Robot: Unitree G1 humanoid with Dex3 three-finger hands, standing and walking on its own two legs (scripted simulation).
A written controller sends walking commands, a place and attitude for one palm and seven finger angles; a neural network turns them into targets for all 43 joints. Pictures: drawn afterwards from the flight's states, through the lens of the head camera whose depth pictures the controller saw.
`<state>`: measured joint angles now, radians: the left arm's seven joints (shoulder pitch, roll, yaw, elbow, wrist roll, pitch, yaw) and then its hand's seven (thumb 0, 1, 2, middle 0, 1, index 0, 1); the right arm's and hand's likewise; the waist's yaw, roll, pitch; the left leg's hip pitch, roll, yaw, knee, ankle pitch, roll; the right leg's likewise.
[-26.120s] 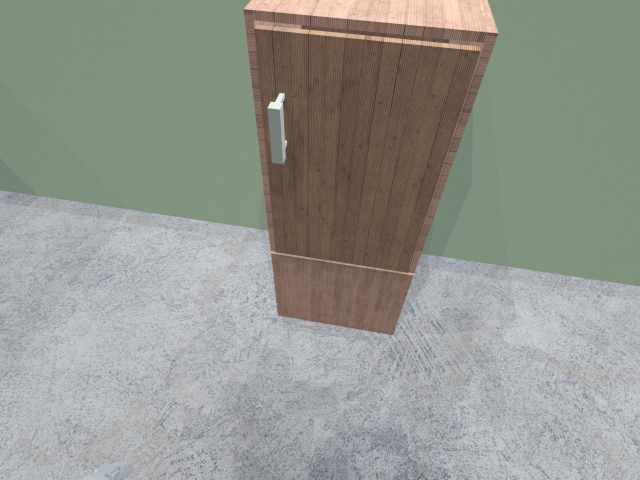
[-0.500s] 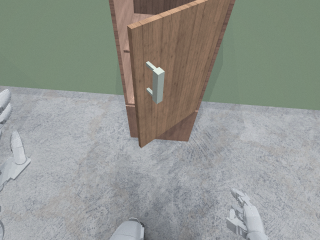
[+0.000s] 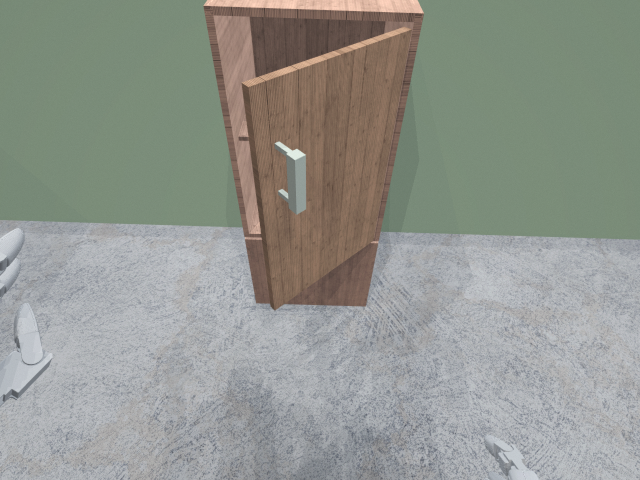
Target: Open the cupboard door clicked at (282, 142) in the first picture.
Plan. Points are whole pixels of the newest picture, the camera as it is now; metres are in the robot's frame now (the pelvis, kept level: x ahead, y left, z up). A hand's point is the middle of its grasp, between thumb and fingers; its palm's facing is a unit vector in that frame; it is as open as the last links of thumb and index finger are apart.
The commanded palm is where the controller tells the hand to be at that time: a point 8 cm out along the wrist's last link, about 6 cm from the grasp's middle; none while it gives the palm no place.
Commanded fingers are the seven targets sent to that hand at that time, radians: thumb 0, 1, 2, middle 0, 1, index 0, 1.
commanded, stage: stop stepping back and stand still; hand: left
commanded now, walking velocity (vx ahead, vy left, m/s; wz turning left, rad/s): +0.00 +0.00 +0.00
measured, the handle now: (289, 177) +0.59 +0.11 +0.05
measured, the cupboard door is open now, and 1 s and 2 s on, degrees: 43 43 43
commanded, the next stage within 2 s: let the arm hang, fingers relaxed in 0.62 s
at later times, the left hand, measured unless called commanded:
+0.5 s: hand (5, 380) +0.16 +0.29 +0.15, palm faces +0.42 -0.78 -0.47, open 7.4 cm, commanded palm +0.11 +0.32 +0.18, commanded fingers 0.00 0.90 0.90 -0.20 -0.30 -0.20 -0.30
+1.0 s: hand out of the picture +0.06 +0.22 -0.15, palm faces -0.05 -0.97 -0.25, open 7.4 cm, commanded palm none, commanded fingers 0.00 0.90 0.90 -0.20 -0.30 -0.20 -0.30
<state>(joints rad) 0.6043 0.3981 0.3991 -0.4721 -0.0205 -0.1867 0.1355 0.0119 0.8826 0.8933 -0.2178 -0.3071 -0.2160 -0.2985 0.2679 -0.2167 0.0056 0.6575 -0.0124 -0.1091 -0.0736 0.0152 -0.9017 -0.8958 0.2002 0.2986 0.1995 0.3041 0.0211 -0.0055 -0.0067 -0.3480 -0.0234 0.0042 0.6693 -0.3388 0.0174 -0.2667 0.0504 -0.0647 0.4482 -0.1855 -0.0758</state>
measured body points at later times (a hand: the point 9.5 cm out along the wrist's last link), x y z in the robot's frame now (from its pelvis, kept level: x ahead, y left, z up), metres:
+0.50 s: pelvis -0.03 +0.02 +0.00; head -0.03 +0.02 +0.45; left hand +0.14 +0.33 +0.17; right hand +0.12 -0.22 -0.08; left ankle -0.01 +0.12 -0.74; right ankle +0.04 -0.07 -0.74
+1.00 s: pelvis -0.03 +0.02 -0.01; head +0.00 +0.01 +0.44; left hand +0.07 +0.27 -0.13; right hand +0.08 -0.26 -0.14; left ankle -0.01 +0.12 -0.74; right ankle +0.04 -0.07 -0.74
